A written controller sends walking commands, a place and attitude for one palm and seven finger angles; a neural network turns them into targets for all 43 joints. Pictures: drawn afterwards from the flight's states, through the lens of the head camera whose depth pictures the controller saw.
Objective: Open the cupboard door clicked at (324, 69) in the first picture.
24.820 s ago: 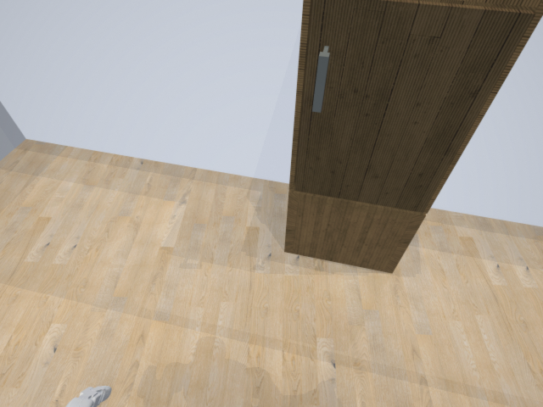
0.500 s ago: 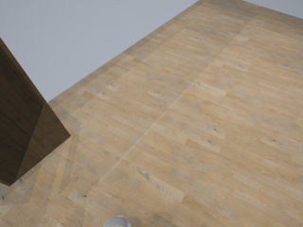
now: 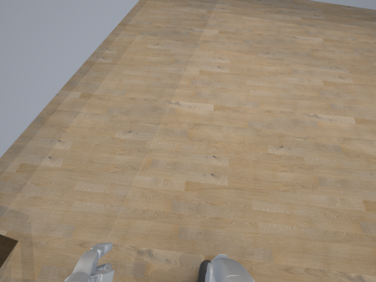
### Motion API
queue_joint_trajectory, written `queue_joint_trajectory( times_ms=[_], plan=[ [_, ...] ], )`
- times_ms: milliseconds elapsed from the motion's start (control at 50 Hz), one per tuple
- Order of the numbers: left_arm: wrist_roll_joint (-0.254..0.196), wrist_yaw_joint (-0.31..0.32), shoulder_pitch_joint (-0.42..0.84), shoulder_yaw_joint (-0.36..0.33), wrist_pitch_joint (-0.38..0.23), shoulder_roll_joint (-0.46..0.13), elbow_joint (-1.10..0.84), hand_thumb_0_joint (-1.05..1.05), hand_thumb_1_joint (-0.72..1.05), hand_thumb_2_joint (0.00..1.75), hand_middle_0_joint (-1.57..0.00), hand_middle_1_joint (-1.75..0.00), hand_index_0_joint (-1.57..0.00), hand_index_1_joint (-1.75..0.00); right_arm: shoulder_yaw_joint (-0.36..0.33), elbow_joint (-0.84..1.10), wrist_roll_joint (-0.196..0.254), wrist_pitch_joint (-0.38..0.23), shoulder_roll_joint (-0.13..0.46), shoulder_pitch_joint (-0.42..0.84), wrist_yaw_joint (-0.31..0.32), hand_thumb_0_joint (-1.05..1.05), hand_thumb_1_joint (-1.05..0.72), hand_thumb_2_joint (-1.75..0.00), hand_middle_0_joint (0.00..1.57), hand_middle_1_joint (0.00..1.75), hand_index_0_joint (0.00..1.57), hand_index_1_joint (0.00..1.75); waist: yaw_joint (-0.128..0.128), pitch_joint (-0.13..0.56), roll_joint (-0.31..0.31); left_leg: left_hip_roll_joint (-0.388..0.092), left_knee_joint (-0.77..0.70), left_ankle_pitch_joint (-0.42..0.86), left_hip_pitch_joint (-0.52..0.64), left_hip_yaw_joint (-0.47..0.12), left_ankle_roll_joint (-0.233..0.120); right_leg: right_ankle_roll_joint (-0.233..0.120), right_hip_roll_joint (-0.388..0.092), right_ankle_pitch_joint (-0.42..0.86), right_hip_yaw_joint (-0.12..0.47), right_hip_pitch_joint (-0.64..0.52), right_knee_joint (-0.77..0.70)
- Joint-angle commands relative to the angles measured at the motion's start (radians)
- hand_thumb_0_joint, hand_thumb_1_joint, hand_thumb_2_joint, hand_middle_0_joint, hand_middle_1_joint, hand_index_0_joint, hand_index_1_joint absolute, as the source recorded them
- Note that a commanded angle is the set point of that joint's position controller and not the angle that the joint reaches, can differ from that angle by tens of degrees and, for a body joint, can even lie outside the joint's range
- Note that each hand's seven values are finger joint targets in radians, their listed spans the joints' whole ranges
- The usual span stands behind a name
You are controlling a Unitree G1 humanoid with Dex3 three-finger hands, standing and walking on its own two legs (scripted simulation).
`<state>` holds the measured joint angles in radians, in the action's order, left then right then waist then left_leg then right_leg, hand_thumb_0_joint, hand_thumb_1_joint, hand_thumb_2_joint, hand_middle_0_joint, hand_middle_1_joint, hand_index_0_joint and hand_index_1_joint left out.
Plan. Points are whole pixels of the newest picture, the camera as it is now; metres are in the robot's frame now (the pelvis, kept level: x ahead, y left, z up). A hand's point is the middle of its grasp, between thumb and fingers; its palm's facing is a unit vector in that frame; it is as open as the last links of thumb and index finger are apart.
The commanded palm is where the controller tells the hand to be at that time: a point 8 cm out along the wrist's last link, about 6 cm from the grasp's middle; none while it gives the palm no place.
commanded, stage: walk to a spot facing it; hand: left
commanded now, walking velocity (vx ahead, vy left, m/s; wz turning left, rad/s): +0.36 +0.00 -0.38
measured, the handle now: out of the picture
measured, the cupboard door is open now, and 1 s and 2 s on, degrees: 41 41 41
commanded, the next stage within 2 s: turn to face it in 0.92 s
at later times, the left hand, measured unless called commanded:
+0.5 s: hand (134, 261) +0.18 +0.13 -0.15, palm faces -0.02 -0.98 -0.22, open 7.3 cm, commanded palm none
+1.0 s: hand (160, 120) +0.61 +0.09 -0.15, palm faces -0.24 -0.95 -0.19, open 7.4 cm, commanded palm none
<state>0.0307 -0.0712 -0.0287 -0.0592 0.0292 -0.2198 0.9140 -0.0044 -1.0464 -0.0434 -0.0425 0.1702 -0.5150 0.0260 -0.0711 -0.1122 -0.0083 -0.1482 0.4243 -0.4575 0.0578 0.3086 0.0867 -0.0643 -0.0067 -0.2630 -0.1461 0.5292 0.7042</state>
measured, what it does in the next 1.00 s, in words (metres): walks ahead: right foot, then left foot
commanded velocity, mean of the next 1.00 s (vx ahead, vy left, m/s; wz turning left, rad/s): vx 0.34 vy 0.00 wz -0.21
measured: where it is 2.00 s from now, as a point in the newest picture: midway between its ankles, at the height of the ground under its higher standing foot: (217, 182)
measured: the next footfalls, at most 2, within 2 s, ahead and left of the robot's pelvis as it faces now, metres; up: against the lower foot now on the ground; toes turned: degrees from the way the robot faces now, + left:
right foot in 0.04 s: +0.14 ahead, -0.08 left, +0.00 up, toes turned -7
left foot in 0.64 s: +0.45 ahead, +0.03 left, +0.00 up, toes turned -3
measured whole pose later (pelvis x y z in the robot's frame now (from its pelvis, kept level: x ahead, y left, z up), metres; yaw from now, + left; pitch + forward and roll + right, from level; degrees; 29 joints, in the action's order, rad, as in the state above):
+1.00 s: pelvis +0.48 -0.07 +0.02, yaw -14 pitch +0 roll +0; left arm 0.03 -0.03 -0.14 -0.07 0.00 -0.20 1.00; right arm -0.03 -1.12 -0.03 -0.06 0.17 -0.45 0.03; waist -0.03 -0.07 0.01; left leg -0.01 0.32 -0.32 0.00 0.20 -0.02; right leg -0.02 -0.09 -0.10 -0.06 0.63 0.81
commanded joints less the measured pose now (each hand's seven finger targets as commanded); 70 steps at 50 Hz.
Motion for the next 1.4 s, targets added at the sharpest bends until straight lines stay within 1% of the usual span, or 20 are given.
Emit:
queue_joint_trajectory(
  times_ms=[0, 20, 60, 140, 460, 540, 580, 600, 620, 640, 700, 780, 1000, 1060, 1080, 1100, 1120, 1180, 1240, 1380],
  plan=[
    [0.002, 0.036, -0.463, -0.081, -0.062, -0.258, 0.053, 0.00, 0.90, 0.90, -0.20, -0.30, -0.20, -0.30, -0.032, 0.121, 0.048, -0.028, 0.137, 0.088, -0.008, 0.00, -0.90, -0.90, 0.20, 0.30, 0.20, 0.30, 0.279, 0.359, 0.177, 0.018, 0.762, 0.162, -0.604, -0.028, -0.034, -0.182, -0.281, 0.018, 0.479, -0.911, -0.231],
    [-0.027, 0.051, -0.462, -0.087, -0.055, -0.306, 0.061, 0.00, 0.90, 0.90, -0.20, -0.30, -0.20, -0.30, -0.036, 0.159, 0.053, -0.024, 0.127, 0.160, -0.005, 0.00, -0.90, -0.90, 0.20, 0.30, 0.20, 0.30, 0.253, 0.356, 0.261, 0.079, 1.012, -0.166, -0.759, -0.186, -0.038, -0.227, -0.416, 0.082, 0.778, -0.867, -0.387],
    [-0.033, 0.066, -0.277, -0.062, -0.056, -0.219, 0.019, 0.00, 0.90, 0.90, -0.20, -0.30, -0.20, -0.30, -0.055, 0.147, 0.038, -0.018, 0.132, 0.206, -0.010, 0.00, -0.90, -0.90, 0.20, 0.30, 0.20, 0.30, 0.157, 0.109, 0.102, -0.021, 0.989, 0.060, -0.768, -0.302, -0.045, -0.183, -0.367, 0.001, 0.613, -0.531, -0.463],
    [-0.018, 0.069, -0.178, -0.027, -0.091, -0.111, 0.001, 0.00, 0.90, 0.90, -0.20, -0.30, -0.20, -0.30, -0.049, 0.072, 0.016, 0.026, 0.078, 0.125, -0.017, 0.00, -0.90, -0.90, 0.20, 0.30, 0.20, 0.30, 0.035, 0.099, 0.072, -0.032, 0.762, 0.181, -0.585, -0.288, -0.026, -0.100, -0.212, 0.182, 0.335, -0.269, -0.502],
    [-0.013, 0.102, -0.508, 0.004, -0.129, -0.059, 0.176, 0.00, 0.90, 0.90, -0.20, -0.30, -0.20, -0.30, -0.054, 0.176, 0.029, 0.014, 0.070, 0.560, -0.055, 0.00, -0.90, -0.90, 0.20, 0.30, 0.20, 0.30, 0.128, 0.018, 0.092, 0.058, 0.410, 0.265, -0.817, -0.241, -0.056, -0.077, -0.226, 0.711, 0.352, -0.691, -0.454],
    [-0.014, 0.105, -0.511, 0.000, -0.133, -0.087, 0.195, 0.00, 0.90, 0.90, -0.20, -0.30, -0.20, -0.30, -0.047, 0.156, 0.028, 0.000, 0.063, 0.515, -0.047, 0.00, -0.90, -0.90, 0.20, 0.30, 0.20, 0.30, 0.081, 0.056, 0.097, 0.160, 0.238, 0.183, -0.580, -0.143, -0.105, -0.060, -0.202, 1.126, 0.281, -0.674, -0.317],
    [-0.018, 0.105, -0.467, -0.005, -0.139, -0.097, 0.194, 0.00, 0.90, 0.90, -0.20, -0.30, -0.20, -0.30, -0.060, 0.072, 0.020, -0.010, 0.102, 0.258, -0.027, 0.00, -0.90, -0.90, 0.20, 0.30, 0.20, 0.30, -0.042, 0.155, 0.080, 0.177, 0.119, 0.306, -0.200, -0.152, -0.154, -0.019, -0.160, 1.132, 0.220, -0.502, -0.060],
    [-0.029, 0.096, -0.456, -0.006, -0.140, -0.078, 0.176, 0.00, 0.90, 0.90, -0.20, -0.30, -0.20, -0.30, -0.079, 0.033, 0.006, -0.015, 0.176, 0.085, -0.017, 0.00, -0.90, -0.90, 0.20, 0.30, 0.20, 0.30, -0.103, 0.257, -0.006, 0.010, 0.113, 0.369, 0.083, -0.369, -0.232, 0.011, -0.094, 0.795, 0.183, -0.262, 0.188],
    [-0.042, 0.081, -0.504, 0.010, -0.142, -0.008, 0.155, 0.00, 0.90, 0.90, -0.20, -0.30, -0.20, -0.30, -0.095, 0.007, -0.003, -0.021, 0.259, -0.027, -0.008, 0.00, -0.90, -0.90, 0.20, 0.30, 0.20, 0.30, -0.090, 0.387, -0.220, -0.305, 0.027, 0.487, 0.279, -0.783, -0.380, 0.033, 0.049, -0.082, 0.126, -0.028, 0.591],
    [-0.034, 0.087, -0.437, 0.007, -0.141, -0.034, 0.136, 0.00, 0.90, 0.90, -0.20, -0.30, -0.20, -0.30, -0.087, 0.013, 0.017, -0.013, 0.250, 0.008, -0.005, 0.00, -0.90, -0.90, 0.20, 0.30, 0.20, 0.30, -0.061, 0.330, -0.142, -0.360, -0.093, 0.468, 0.179, -0.893, -0.421, 0.012, 0.026, -0.236, 0.202, 0.047, 0.744],
    [-0.002, 0.066, -0.325, -0.006, -0.104, 0.009, 0.116, 0.00, 0.90, 0.90, -0.20, -0.30, -0.20, -0.30, -0.053, 0.046, 0.018, -0.036, 0.105, 0.181, -0.001, 0.00, -0.90, -0.90, 0.20, 0.30, 0.20, 0.30, 0.043, -0.022, -0.055, -0.218, -0.237, 0.212, -0.289, -0.632, -0.283, 0.036, -0.074, -0.049, 0.205, 0.109, 0.709],
    [-0.001, 0.050, -0.384, -0.004, -0.061, 0.063, 0.126, 0.00, 0.90, 0.90, -0.20, -0.30, -0.20, -0.30, -0.041, 0.008, 0.024, -0.064, 0.088, 0.134, 0.005, 0.00, -0.90, -0.90, 0.20, 0.30, 0.20, 0.30, 0.102, 0.085, -0.085, -0.115, -0.211, 0.557, -0.232, -0.325, -0.206, 0.062, -0.084, 0.042, 0.172, 0.070, 0.534],
    [-0.007, 0.027, -0.007, -0.004, -0.049, 0.012, 0.001, 0.00, 0.90, 0.90, -0.20, -0.30, -0.20, -0.30, -0.031, -0.049, 0.011, -0.034, 0.122, -0.020, 0.011, 0.00, -0.90, -0.90, 0.20, 0.30, 0.20, 0.30, 0.030, -0.024, -0.093, -0.142, -0.152, 0.845, -0.123, -0.177, -0.180, 0.010, -0.036, 0.142, 0.032, -0.009, -0.022],
    [-0.003, 0.052, -0.264, -0.006, -0.079, -0.040, 0.080, 0.00, 0.90, 0.90, -0.20, -0.30, -0.20, -0.30, -0.023, -0.064, 0.026, -0.028, 0.124, -0.012, 0.011, 0.00, -0.90, -0.90, 0.20, 0.30, 0.20, 0.30, 0.146, 0.147, -0.044, -0.099, 0.169, 1.031, -0.180, -0.187, -0.139, -0.022, 0.007, 0.239, 0.034, -0.440, -0.181],
    [0.004, 0.067, -0.407, -0.028, -0.095, -0.123, 0.123, 0.00, 0.90, 0.90, -0.20, -0.30, -0.20, -0.30, -0.021, -0.053, 0.042, -0.030, 0.099, -0.008, 0.005, 0.00, -0.90, -0.90, 0.20, 0.30, 0.20, 0.30, 0.200, 0.280, 0.073, -0.016, 0.419, 0.742, -0.397, -0.149, -0.100, -0.076, -0.178, 0.574, 0.207, -0.752, -0.146],
    [-0.008, 0.074, -0.491, -0.045, -0.101, -0.211, 0.148, 0.00, 0.90, 0.90, -0.20, -0.30, -0.20, -0.30, -0.020, -0.036, 0.060, -0.028, 0.062, -0.078, 0.011, 0.00, -0.90, -0.90, 0.20, 0.30, 0.20, 0.30, 0.184, 0.451, 0.256, 0.139, 0.770, -0.171, -0.565, -0.169, -0.056, -0.205, -0.501, 0.960, 0.517, -0.949, -0.191],
    [-0.025, 0.082, -0.435, -0.030, -0.095, -0.206, 0.125, 0.00, 0.90, 0.90, -0.20, -0.30, -0.20, -0.30, -0.023, -0.036, 0.062, -0.015, 0.091, -0.042, 0.015, 0.00, -0.90, -0.90, 0.20, 0.30, 0.20, 0.30, 0.170, 0.436, 0.165, 0.086, 0.855, -0.195, -0.531, -0.303, -0.068, -0.223, -0.504, 0.906, 0.455, -0.803, -0.262],
    [-0.026, 0.101, -0.227, -0.002, -0.079, -0.098, 0.066, 0.00, 0.90, 0.90, -0.20, -0.30, -0.20, -0.30, -0.027, -0.026, 0.047, 0.027, 0.033, 0.075, 0.006, 0.00, -0.90, -0.90, 0.20, 0.30, 0.20, 0.30, 0.087, 0.165, 0.109, 0.013, 0.824, -0.037, -0.556, -0.317, -0.049, -0.127, -0.391, 0.774, 0.220, -0.427, -0.357],
    [-0.021, 0.099, -0.129, 0.007, -0.081, -0.064, 0.035, 0.00, 0.90, 0.90, -0.20, -0.30, -0.20, -0.30, -0.028, -0.039, 0.037, 0.068, -0.004, 0.025, -0.009, 0.00, -0.90, -0.90, 0.20, 0.30, 0.20, 0.30, 0.016, 0.142, 0.116, 0.021, 0.725, 0.051, -0.469, -0.273, -0.035, -0.081, -0.333, 0.554, 0.075, -0.253, -0.429],
    [-0.008, 0.101, -0.137, -0.023, -0.071, -0.061, 0.014, 0.00, 0.90, 0.90, -0.20, -0.30, -0.20, -0.30, -0.050, 0.053, 0.028, 0.079, 0.004, 0.165, -0.030, 0.00, -0.90, -0.90, 0.20, 0.30, 0.20, 0.30, 0.037, 0.141, 0.121, 0.025, 0.497, 0.090, -0.537, -0.216, -0.024, -0.075, -0.348, 0.403, -0.001, -0.333, -0.399]
  ],
)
